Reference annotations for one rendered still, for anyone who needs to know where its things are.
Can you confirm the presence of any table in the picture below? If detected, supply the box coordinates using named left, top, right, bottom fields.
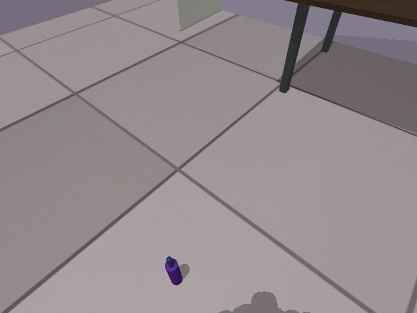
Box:
left=279, top=0, right=417, bottom=93

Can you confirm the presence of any bottle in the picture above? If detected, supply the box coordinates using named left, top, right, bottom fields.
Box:
left=165, top=256, right=182, bottom=285

